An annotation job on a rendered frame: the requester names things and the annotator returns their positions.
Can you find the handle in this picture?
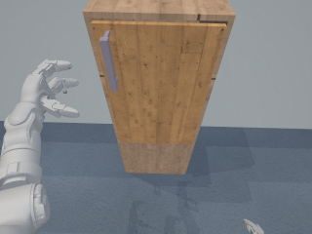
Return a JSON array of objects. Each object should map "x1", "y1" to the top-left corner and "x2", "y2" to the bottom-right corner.
[{"x1": 99, "y1": 30, "x2": 119, "y2": 92}]

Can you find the left robot forearm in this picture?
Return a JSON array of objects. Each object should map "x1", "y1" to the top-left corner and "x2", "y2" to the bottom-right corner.
[{"x1": 0, "y1": 101, "x2": 45, "y2": 191}]

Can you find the robot left upper arm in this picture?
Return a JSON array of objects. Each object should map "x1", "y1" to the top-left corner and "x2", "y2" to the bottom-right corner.
[{"x1": 0, "y1": 183, "x2": 51, "y2": 234}]

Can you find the cupboard door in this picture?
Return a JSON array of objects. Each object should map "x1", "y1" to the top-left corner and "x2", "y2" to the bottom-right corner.
[{"x1": 91, "y1": 20, "x2": 227, "y2": 144}]

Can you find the robot right hand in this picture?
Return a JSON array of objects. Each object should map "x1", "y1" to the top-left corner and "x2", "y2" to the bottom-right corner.
[{"x1": 243, "y1": 218, "x2": 264, "y2": 234}]

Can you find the robot left hand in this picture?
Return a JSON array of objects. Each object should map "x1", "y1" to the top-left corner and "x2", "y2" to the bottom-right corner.
[{"x1": 20, "y1": 59, "x2": 80, "y2": 118}]

